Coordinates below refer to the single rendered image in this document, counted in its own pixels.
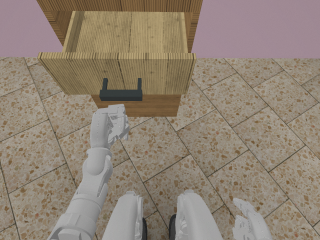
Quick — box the robot right hand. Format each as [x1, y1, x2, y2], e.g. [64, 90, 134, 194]
[232, 198, 273, 240]

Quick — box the cabinet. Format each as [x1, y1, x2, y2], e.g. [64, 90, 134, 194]
[36, 0, 203, 117]

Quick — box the left robot shin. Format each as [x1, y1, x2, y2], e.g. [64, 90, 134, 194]
[117, 191, 143, 240]

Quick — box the robot left hand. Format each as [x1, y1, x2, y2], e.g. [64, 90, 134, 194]
[90, 104, 130, 150]

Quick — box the handle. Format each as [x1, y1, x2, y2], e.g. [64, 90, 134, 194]
[99, 78, 143, 101]

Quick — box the left robot forearm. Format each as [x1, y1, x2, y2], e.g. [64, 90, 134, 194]
[47, 147, 113, 240]

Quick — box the robot left thigh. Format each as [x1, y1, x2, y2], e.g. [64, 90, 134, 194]
[102, 194, 143, 240]

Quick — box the drawer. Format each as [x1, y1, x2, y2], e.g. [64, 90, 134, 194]
[37, 11, 197, 95]

